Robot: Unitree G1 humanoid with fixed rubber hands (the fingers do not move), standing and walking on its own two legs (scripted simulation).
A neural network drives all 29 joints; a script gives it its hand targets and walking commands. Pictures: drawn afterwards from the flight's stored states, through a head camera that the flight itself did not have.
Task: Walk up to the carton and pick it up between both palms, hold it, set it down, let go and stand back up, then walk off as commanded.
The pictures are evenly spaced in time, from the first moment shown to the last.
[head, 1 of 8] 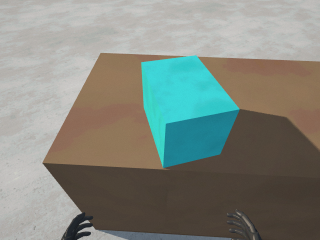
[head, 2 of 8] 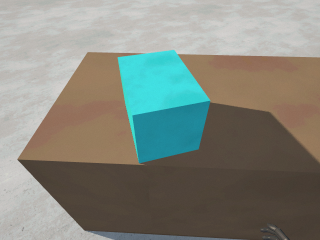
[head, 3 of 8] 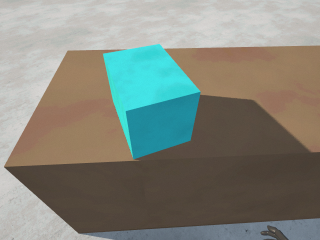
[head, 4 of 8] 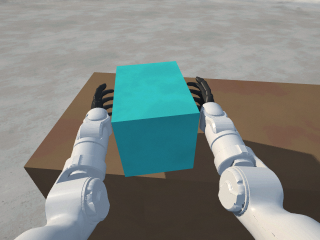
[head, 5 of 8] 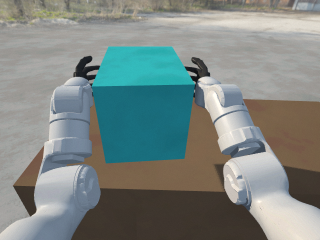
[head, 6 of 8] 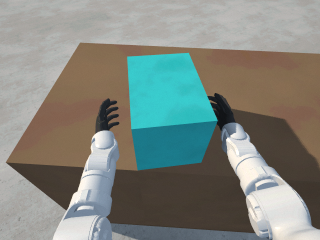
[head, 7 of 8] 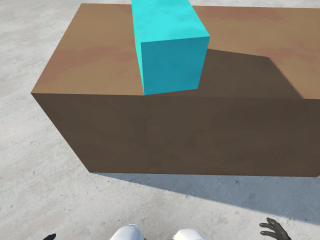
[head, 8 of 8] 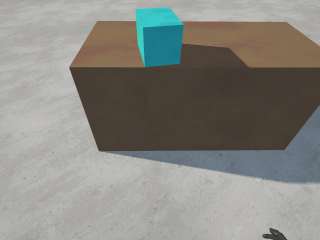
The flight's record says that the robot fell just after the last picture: no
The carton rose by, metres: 0.22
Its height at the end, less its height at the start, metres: +0.00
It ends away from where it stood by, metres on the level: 0.04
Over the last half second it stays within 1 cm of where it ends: yes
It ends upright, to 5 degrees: yes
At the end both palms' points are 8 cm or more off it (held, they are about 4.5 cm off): yes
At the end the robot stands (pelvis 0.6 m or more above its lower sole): yes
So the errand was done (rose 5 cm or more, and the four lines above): yes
